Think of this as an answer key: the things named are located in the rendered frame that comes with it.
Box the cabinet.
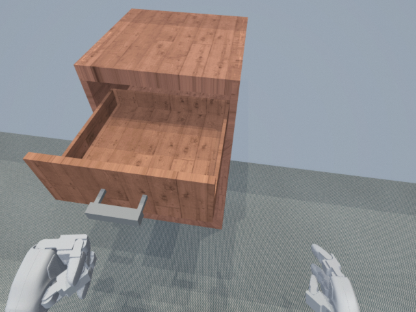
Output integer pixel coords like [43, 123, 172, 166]
[74, 8, 248, 229]

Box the drawer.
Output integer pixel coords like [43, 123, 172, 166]
[23, 88, 230, 223]

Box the handle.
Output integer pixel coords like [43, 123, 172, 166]
[85, 188, 148, 227]

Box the left robot hand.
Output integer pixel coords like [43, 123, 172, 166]
[5, 234, 97, 312]

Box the right robot hand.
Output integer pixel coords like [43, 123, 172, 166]
[305, 244, 360, 312]

